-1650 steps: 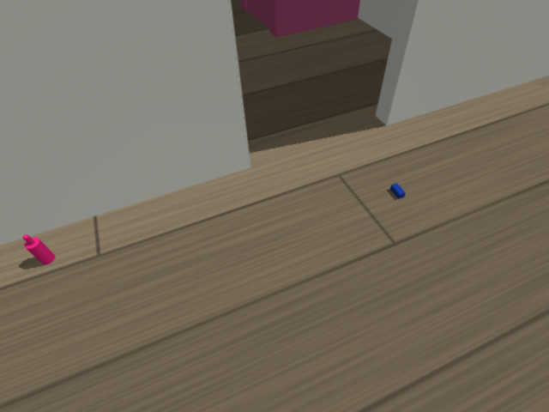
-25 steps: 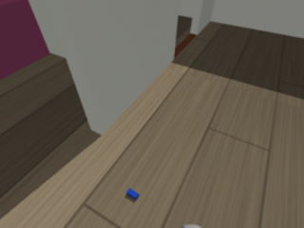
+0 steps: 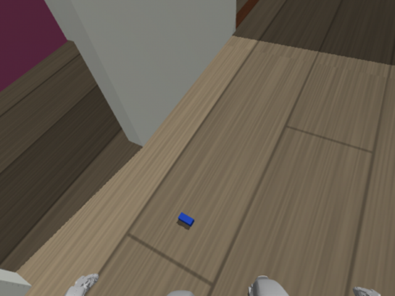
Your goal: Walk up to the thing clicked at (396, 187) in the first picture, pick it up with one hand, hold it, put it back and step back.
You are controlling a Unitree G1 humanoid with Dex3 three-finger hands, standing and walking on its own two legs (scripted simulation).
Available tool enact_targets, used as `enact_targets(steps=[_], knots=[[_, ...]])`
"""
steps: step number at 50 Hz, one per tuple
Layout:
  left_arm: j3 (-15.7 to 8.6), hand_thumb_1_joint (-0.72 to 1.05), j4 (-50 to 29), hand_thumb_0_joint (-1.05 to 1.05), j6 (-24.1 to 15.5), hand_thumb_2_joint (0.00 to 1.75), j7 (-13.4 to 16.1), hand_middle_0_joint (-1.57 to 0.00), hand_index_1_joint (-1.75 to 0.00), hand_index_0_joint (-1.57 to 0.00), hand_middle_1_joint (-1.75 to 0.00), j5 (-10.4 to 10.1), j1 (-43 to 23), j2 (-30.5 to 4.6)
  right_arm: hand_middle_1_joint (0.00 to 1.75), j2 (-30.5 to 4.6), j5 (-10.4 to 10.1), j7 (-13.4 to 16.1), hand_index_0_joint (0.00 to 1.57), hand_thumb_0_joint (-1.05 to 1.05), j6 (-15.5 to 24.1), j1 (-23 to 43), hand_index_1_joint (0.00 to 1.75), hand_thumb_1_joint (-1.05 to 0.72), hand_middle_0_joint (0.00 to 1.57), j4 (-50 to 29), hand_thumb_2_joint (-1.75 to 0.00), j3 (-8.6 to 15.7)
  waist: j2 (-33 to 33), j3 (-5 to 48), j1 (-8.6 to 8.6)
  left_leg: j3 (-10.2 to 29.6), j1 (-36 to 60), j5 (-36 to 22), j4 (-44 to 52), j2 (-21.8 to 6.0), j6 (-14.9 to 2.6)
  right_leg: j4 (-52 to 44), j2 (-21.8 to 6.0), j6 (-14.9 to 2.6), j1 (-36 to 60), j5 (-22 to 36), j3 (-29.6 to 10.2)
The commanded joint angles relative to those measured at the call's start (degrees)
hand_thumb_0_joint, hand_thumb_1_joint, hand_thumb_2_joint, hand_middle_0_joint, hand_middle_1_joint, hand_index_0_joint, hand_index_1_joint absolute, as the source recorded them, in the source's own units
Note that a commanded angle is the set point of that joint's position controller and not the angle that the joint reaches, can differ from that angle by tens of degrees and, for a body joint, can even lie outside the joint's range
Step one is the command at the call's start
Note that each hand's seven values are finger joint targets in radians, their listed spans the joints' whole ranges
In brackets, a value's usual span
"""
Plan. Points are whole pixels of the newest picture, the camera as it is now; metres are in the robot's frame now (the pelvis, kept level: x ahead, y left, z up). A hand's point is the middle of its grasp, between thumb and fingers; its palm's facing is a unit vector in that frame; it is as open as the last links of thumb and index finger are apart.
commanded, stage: walk up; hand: left
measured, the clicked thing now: (186, 219) +0.53 +0.18 -0.73
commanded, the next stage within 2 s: none
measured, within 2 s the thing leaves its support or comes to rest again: neither
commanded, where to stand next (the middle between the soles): +0.12 -0.05 m, yaw -4 degrees
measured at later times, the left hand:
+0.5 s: hand (120, 291) +0.15 +0.23 -0.14, palm faces -0.05 -0.93 -0.37, open 7.3 cm
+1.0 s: hand out of the picture +0.12 +0.31 -0.15, palm faces -0.05 -0.91 -0.40, open 7.3 cm
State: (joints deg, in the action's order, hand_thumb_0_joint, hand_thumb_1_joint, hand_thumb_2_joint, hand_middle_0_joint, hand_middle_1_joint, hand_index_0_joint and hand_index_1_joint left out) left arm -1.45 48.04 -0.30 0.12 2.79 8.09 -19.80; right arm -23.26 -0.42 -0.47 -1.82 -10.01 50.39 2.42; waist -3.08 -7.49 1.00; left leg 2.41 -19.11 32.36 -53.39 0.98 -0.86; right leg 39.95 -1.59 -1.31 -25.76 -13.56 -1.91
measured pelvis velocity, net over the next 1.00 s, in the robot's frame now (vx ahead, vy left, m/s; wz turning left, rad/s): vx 0.05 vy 0.02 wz -0.02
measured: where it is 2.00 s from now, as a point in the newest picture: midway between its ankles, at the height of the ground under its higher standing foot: outside the picture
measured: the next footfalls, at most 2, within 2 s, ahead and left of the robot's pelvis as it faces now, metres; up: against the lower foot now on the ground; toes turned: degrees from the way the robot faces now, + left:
left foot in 0.06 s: +0.00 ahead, +0.13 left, +0.00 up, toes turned +1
right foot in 0.40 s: +0.21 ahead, -0.14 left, +0.00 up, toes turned -1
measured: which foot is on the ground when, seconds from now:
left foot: up 0.00-0.04, down 0.06-0.42, up 0.44-0.70, down 0.72-1.00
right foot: down 0.00-0.08, up 0.10-0.38, down 0.40-0.76, up 0.78-1.00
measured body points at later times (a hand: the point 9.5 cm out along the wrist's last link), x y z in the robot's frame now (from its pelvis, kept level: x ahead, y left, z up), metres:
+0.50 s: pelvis +0.06 -0.02 +0.00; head +0.10 -0.04 +0.45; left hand +0.16 +0.28 -0.11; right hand +0.08 -0.35 -0.13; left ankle -0.01 +0.12 -0.68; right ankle +0.17 -0.14 -0.72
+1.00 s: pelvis +0.05 +0.02 +0.01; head +0.10 +0.04 +0.45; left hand +0.13 +0.36 -0.12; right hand +0.11 -0.30 -0.10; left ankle +0.08 +0.13 -0.71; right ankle +0.03 -0.11 -0.69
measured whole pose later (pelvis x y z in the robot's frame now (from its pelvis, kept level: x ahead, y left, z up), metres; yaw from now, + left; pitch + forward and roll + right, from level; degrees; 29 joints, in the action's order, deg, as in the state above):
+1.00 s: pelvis +0.05 +0.02 +0.01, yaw -1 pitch -1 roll -1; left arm -3.1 55.8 1.2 0.5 0.3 10.5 -25.3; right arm -22.2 1.9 -0.4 0.4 -12.2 53.0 2.9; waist 1.9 -6.2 -0.2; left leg -3.8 -20.4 18.6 -39.5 -1.9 -1.9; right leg 50.4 1.3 -0.5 -21.1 -29.7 -3.4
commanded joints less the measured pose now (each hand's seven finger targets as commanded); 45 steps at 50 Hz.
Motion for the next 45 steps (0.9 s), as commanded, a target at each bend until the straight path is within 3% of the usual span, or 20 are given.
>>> enact_targets(steps=[1,2,4,5,6,9,13,19,21,22,23,26,32,35,37,38,39,40,43,45], knots=[[-6.17,0.9,-3.06,0.0,-0.28,0.9,-0.66,-0.2,-0.3,-0.2,-0.3,-0.17,3.65,-18.26,0.3,-11.44,1.5,-0.13,0.2,0.0,3.73,-10.01,0.3,-0.9,0.2,-0.15,-0.9,3.64,18.07,11.15,-0.15,-5.52,3.65,-0.05,23.65,1.32,-1.27,-16.21,-9.83,-10.62,11.78,-23.69,-15.57],[-5.69,0.9,-3.25,0.0,0.13,0.9,-0.88,-0.2,-0.3,-0.2,-0.3,-0.36,2.61,-16.83,0.3,-10.44,1.98,0.11,0.2,0.0,4.47,-12.99,0.3,-0.9,0.2,1.24,-0.9,3.91,12.76,10.08,-3.1,-5.22,11.92,-8.62,34.87,1.55,-2.31,-8.96,-7.11,-7.79,6.16,-22.44,-10.8],[-3.29,0.9,-5.36,0.0,-0.2,0.9,-0.15,-0.2,-0.3,-0.2,-0.3,-1.77,0.48,-8.61,0.3,-18.72,4.35,0.82,0.2,0.0,5.27,-10.92,0.3,-0.9,0.2,-0.29,-0.9,5.99,-9.22,2.08,-3.68,32.42,21.95,7.64,43.68,-18.96,-6.68,16.89,7.05,-0.07,-25.88,-19.39,0.34],[-5.64,0.9,-6.25,0.0,-1.18,0.9,-0.14,-0.2,-0.3,-0.2,-0.3,-0.79,-5.26,-16.53,0.3,-21.59,2.83,0.47,0.2,0.0,5.56,-11.69,0.3,-0.9,0.2,-1.18,-0.9,6.72,-1.32,-4.62,-6.64,42.4,13.17,20.96,47.85,-27.1,-13.41,16.88,1.17,-0.19,-27.51,-15.94,-6.39],[-5.75,0.9,-5.64,0.0,-2.06,0.9,-0.78,-0.2,-0.3,-0.2,-0.3,-0.87,-5.99,-17.97,0.3,-20.23,2.18,0.48,0.2,0.0,6.26,-8.68,0.3,-0.9,0.2,-1.24,-0.9,6.28,1.7,-9.46,-4.72,38.24,6.56,17.39,47.44,-27.1,-15.7,15.53,-1.88,-0.71,-22.4,-11.32,-7.74],[-5.54,0.9,-2.25,0.0,-2.62,0.9,-2.32,-0.2,-0.3,-0.2,-0.3,-2.31,2.06,-14.84,0.3,-13.44,2.44,0.39,0.2,0.0,8.02,-6.08,0.3,-0.9,0.2,-2.17,-0.9,4.14,-0.72,-6.2,-1.07,12.59,17.27,-17.21,39.56,-14.31,-10.23,10.25,-0.95,-0.1,-18.57,-4.05,-4.17],[-4.39,0.9,-2.98,0.0,-2.44,0.9,-3.08,-0.2,-0.3,-0.2,-0.3,-2.32,-0.43,-12.03,0.3,-13.05,1.95,-0.1,0.2,0.0,7.09,-8.11,0.3,-0.9,0.2,-2.61,-0.9,4.08,-8.53,-1.76,-2.68,1.73,8.12,-29.71,35.97,-10.28,-8.44,0.45,-1.02,0.68,-0.17,0.22,2.62],[-4.94,0.9,3.43,0.0,-3.11,0.9,-0.5,-0.2,-0.3,-0.2,-0.3,-2.25,9.47,-14.35,0.3,-9.01,0.03,0.69,0.2,0.0,3.74,-9.11,0.3,-0.9,0.2,-3.29,-0.9,2.0,1.71,8.07,2.05,-2.23,-0.85,-29.68,10.89,-5.16,-4.89,-12.1,1.02,-0.67,26.21,11.34,3.07],[-5.84,0.9,1.78,0.0,-4.12,0.9,0.2,-0.2,-0.3,-0.2,-0.3,-1.79,11.33,-19.74,0.3,-6.23,-0.03,0.95,0.2,0.0,3.34,-16.62,0.3,-0.9,0.2,-2.8,-0.9,0.75,12.74,14.21,0.29,-0.01,-5.49,0.05,-4.87,1.14,-1.92,-18.26,-19.53,-7.63,29.05,13.88,-26.04],[-5.7,0.9,1.21,0.0,-3.81,0.9,0.32,-0.2,-0.3,-0.2,-0.3,-2.18,6.9,-21.05,0.3,-10.67,0.59,1.6,0.2,0.0,2.13,-16.5,0.3,-0.9,0.2,-1.46,-0.9,2.31,10.92,12.06,-0.38,1.69,-4.26,5.09,-7.87,-1.32,-2.45,-20.0,-21.64,-13.09,21.37,0.76,-30.13],[-5.63,0.9,1.01,0.0,-3.48,0.9,0.45,-0.2,-0.3,-0.2,-0.3,-2.14,6.06,-20.57,0.3,-12.3,0.93,1.78,0.2,0.0,1.94,-15.03,0.3,-0.9,0.2,-0.63,-0.9,2.94,10.7,9.53,-0.26,2.4,-4.85,6.15,-8.27,-1.99,-2.56,-21.48,-20.53,-13.88,17.11,-5.87,-29.62],[-4.64,0.9,1.01,0.0,-2.98,0.9,0.78,-0.2,-0.3,-0.2,-0.3,-1.83,1.77,-18.73,0.3,-11.85,0.54,1.07,0.2,0.0,1.49,-14.39,0.3,-0.9,0.2,1.37,-0.9,3.09,10.23,6.81,-1.9,2.17,-3.45,-0.06,-4.0,-4.01,-2.06,-22.48,-13.56,-8.87,8.99,-16.41,-17.29],[-4.99,0.9,0.24,0.0,-1.43,0.9,1.24,-0.2,-0.3,-0.2,-0.3,-1.87,-2.42,-18.43,0.3,-10.93,1.42,0.2,0.2,0.0,0.43,-12.22,0.3,-0.9,0.2,2.61,-0.9,3.41,15.21,6.73,-1.36,-3.08,1.62,-5.54,5.37,-2.16,-0.37,-18.47,-12.9,-9.37,0.48,-7.08,-11.88],[-4.39,0.9,-0.43,0.0,-0.09,0.9,1.19,-0.2,-0.3,-0.2,-0.3,-2.49,-5.44,-16.76,0.3,-11.61,1.99,0.19,0.2,0.0,0.77,-13.24,0.3,-0.9,0.2,3.43,-0.9,4.29,13.19,7.02,-3.47,-3.82,7.25,-13.56,12.91,-1.62,-0.94,-12.45,-11.66,-6.59,-5.64,-5.76,-9.53],[-3.64,0.9,-0.45,0.0,0.57,0.9,1.3,-0.2,-0.3,-0.2,-0.3,-3.05,-4.14,-13.88,0.3,-14.51,2.81,0.34,0.2,0.0,1.28,-11.15,0.3,-0.9,0.2,2.3,-0.9,5.01,2.41,5.51,-3.39,8.12,3.4,-7.9,24.8,-7.86,-3.43,-1.63,-5.18,-3.6,-7.69,-11.45,-7.0],[-3.43,0.9,-0.32,0.0,0.87,0.9,1.67,-0.2,-0.3,-0.2,-0.3,-3.61,-3.35,-12.78,0.3,-18.67,2.37,0.37,0.2,0.0,1.38,-5.09,0.3,-0.9,0.2,-0.11,-0.9,5.51,-10.98,3.87,-2.71,24.54,-5.0,-0.12,37.9,-19.05,-9.16,13.14,4.33,-1.23,-6.21,-19.38,1.1],[-4.69,0.9,0.64,0.0,1.08,0.9,2.26,-0.2,-0.3,-0.2,-0.3,-2.93,-3.92,-15.58,0.3,-20.98,2.66,0.25,0.2,0.0,1.52,-2.02,0.3,-0.9,0.2,-1.21,-0.9,6.12,-10.24,1.47,-3.32,29.62,-10.93,-2.81,39.68,-22.85,-13.57,22.78,4.95,-0.93,-3.32,-21.31,-3.82],[-4.99,0.9,1.73,0.0,0.95,0.9,2.28,-0.2,-0.3,-0.2,-0.3,-3.02,-1.93,-16.03,0.3,-19.38,2.68,0.58,0.2,0.0,1.72,-0.02,0.3,-0.9,0.2,-1.61,-0.9,5.69,-8.16,-0.1,-1.76,28.46,-13.2,-5.67,38.63,-23.59,-15.3,26.82,4.28,-0.73,-1.94,-19.91,-5.36],[-4.49,0.9,4.33,0.0,1.12,0.9,1.68,-0.2,-0.3,-0.2,-0.3,-3.66,3.33,-14.15,0.3,-13.06,2.53,1.6,0.2,0.0,2.87,2.32,0.3,-0.9,0.2,-2.1,-0.9,4.0,-1.76,4.18,1.28,10.43,-0.64,-22.99,29.53,-13.08,-8.59,27.24,5.13,-1.19,-5.39,-13.24,-6.37],[-4.2,0.9,4.57,0.0,0.78,0.9,0.97,-0.2,-0.3,-0.2,-0.3,-3.21,3.36,-13.93,0.3,-13.88,2.12,1.45,0.2,0.0,3.74,-0.74,0.3,-0.9,0.2,-1.09,-0.9,4.27,-3.0,8.65,-0.56,11.85,8.78,-18.38,27.86,-13.67,-8.88,19.58,3.42,-0.09,-4.88,-13.04,-4.65]])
